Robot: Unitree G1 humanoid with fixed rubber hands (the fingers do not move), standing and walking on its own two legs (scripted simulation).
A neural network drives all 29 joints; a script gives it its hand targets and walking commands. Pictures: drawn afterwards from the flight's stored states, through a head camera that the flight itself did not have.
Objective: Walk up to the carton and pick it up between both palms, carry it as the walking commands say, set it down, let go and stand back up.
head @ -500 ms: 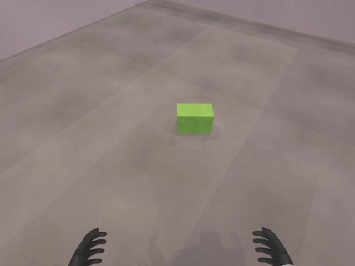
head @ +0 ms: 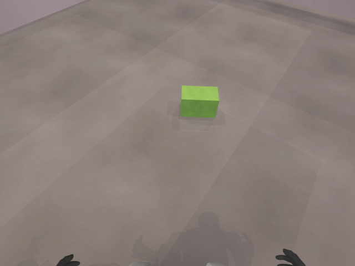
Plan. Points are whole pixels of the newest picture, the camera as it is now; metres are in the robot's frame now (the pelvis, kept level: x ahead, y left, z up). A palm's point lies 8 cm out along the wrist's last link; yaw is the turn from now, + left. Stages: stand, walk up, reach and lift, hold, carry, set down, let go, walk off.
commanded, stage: stand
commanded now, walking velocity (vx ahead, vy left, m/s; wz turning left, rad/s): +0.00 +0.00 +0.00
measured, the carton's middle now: (198, 101) +1.25 -0.17 -0.66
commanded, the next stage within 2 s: walk up in 1.86 s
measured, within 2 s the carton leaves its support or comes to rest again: neither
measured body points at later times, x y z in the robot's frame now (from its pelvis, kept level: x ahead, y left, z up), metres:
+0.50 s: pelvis +0.00 +0.00 +0.02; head +0.02 +0.01 +0.47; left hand +0.09 +0.29 -0.11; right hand +0.10 -0.29 -0.10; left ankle +0.01 +0.12 -0.71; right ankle +0.00 -0.12 -0.71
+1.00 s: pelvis +0.01 +0.00 +0.03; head +0.02 +0.00 +0.48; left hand +0.09 +0.29 -0.10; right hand +0.09 -0.29 -0.10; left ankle +0.01 +0.12 -0.71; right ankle +0.00 -0.12 -0.71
